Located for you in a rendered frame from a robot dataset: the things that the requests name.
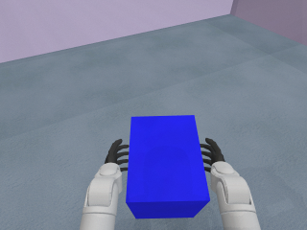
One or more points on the carton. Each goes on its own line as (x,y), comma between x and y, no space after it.
(166,176)

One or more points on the robot left hand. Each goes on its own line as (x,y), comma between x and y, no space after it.
(113,155)

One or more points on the robot left forearm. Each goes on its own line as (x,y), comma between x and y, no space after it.
(101,199)

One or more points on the robot right forearm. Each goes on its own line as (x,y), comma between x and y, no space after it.
(234,198)

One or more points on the robot right hand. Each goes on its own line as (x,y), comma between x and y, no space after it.
(215,153)

